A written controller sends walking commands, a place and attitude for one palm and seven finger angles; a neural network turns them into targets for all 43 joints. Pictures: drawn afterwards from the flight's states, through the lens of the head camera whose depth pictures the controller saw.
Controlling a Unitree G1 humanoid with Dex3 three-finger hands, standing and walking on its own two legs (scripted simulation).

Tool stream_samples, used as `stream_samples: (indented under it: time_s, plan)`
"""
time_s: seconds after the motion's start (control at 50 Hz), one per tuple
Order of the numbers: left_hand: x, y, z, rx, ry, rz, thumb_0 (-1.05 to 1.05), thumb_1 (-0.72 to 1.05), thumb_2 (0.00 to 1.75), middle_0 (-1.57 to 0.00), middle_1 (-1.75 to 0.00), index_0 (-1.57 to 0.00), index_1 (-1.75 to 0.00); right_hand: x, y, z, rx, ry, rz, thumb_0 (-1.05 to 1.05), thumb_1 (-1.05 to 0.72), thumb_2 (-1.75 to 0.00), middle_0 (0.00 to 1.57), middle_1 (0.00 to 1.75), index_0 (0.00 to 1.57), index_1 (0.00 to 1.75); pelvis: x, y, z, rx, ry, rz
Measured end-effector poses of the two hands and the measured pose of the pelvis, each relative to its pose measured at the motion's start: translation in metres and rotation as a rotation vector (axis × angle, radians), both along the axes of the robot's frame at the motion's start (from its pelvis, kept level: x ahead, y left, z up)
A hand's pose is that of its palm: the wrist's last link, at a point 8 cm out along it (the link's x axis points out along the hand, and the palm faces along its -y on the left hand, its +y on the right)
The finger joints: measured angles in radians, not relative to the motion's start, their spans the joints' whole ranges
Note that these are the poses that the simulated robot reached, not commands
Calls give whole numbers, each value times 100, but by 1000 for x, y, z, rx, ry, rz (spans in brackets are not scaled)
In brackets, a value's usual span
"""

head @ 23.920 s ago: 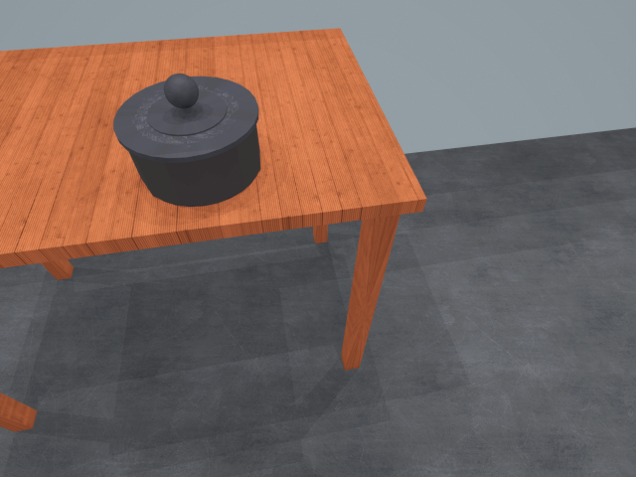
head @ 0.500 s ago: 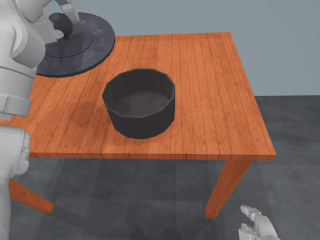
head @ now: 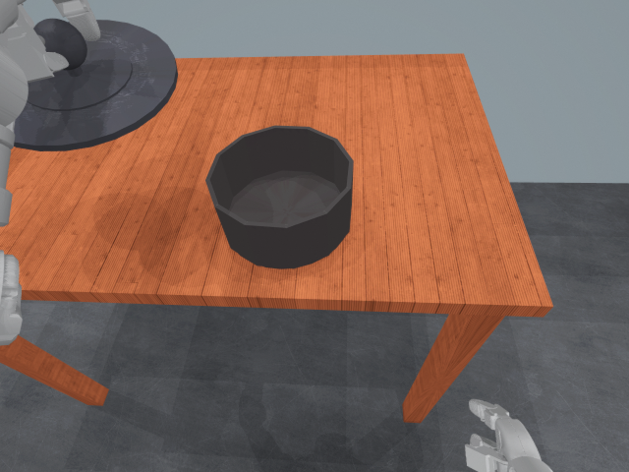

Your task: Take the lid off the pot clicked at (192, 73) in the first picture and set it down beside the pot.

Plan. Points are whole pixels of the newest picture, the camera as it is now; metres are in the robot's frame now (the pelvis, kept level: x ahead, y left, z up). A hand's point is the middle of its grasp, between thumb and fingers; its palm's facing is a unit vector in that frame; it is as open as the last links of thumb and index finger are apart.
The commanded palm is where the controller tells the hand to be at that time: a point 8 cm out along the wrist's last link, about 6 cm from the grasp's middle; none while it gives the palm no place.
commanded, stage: move the lid sideways beside the pot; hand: left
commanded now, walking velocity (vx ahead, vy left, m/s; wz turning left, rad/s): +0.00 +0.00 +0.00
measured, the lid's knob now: (60, 44) +0.46 +0.28 +0.30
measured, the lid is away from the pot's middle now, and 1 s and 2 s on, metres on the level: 0.21 0.23 0.22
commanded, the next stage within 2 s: lower the lid onto the table in 0.48 s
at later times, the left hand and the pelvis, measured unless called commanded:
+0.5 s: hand (6, 42) +0.43 +0.31 +0.31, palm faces -0.07 -0.07 -1.00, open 7.8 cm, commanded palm +0.40 +0.31 +0.39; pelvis +0.00 +0.00 +0.00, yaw +0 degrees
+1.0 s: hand (35, 65) +0.44 +0.30 +0.29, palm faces -0.11 -0.12 -0.99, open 7.8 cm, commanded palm +0.40 +0.31 +0.36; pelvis +0.01 +0.00 +0.00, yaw -1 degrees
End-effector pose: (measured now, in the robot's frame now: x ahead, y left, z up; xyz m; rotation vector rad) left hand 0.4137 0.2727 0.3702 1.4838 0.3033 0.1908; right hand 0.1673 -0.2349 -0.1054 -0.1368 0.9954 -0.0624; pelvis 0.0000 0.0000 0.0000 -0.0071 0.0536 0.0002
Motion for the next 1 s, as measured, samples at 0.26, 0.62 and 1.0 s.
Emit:
stream_samples:
  time_s: [0.26,0.62,1.0]
  plan:
    - [1,15,8,0,-19,13,-2,2,124,-93,-58,-85,-55,-14,-4,-5,-2,37,-29,1,-91,-90,20,30,20,30,3,3,0,-1,9,-10]
    - [2,36,-1,-2,13,56,-2,2,124,-93,-58,-85,-55,-26,-12,-5,-29,77,-49,1,-91,-90,20,30,20,30,3,1,0,-5,10,-6]
    - [10,26,-26,-40,52,43,-2,2,123,-93,-58,-85,-55,-15,-7,-4,0,30,-46,1,-91,-90,20,30,20,30,6,0,0,-3,12,-12]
